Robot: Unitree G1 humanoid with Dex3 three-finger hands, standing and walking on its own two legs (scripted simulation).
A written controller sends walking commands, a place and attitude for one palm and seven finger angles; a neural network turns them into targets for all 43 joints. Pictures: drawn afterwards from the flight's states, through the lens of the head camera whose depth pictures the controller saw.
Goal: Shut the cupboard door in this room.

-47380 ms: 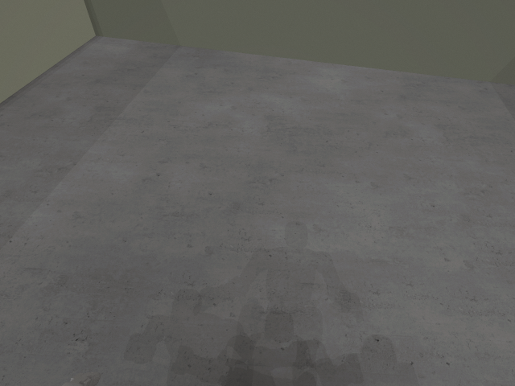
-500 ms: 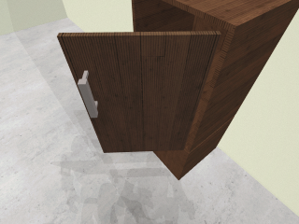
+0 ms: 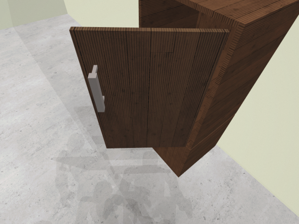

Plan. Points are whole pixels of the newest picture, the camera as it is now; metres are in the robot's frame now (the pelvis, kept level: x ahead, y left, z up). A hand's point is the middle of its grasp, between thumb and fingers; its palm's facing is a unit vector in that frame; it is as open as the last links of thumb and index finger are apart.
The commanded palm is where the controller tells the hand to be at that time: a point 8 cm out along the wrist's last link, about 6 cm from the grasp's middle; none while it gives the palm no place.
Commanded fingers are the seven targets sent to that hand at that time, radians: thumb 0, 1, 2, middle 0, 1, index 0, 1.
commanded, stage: raise the hand and make a fist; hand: left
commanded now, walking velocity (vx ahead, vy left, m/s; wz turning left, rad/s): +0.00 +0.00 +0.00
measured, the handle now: (98, 89) +0.46 +0.19 +0.09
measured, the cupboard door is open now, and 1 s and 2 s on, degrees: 54 54 54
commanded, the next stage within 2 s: bring the fist close to the handle in 1.88 s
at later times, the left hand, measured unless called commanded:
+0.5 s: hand out of the picture +0.12 +0.18 -0.02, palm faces +0.18 -0.98 -0.07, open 5.6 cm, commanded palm +0.12 +0.23 -0.01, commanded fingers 0.00 0.90 0.90 -0.69 -0.84 -0.69 -0.84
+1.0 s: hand (72, 197) +0.17 +0.19 +0.03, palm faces +0.09 -1.00 -0.03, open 3.4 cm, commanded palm +0.14 +0.24 +0.04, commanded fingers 0.00 0.90 0.90 -1.15 -1.34 -1.15 -1.34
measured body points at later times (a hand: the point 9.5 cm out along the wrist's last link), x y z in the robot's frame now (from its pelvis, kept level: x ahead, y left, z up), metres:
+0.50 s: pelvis -0.05 -0.04 -0.08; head -0.02 -0.03 +0.37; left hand +0.11 +0.23 -0.01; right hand +0.18 -0.25 -0.13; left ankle +0.04 +0.11 -0.73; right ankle -0.06 -0.14 -0.73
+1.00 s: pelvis -0.03 -0.01 -0.05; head +0.01 +0.00 +0.40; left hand +0.16 +0.24 +0.04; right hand +0.15 -0.24 -0.12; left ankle +0.04 +0.11 -0.73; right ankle -0.06 -0.14 -0.73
